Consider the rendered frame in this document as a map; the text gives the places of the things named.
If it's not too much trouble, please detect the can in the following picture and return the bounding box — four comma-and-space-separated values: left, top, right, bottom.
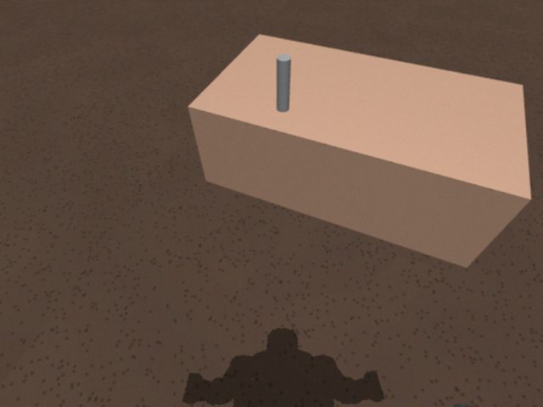
277, 54, 291, 112

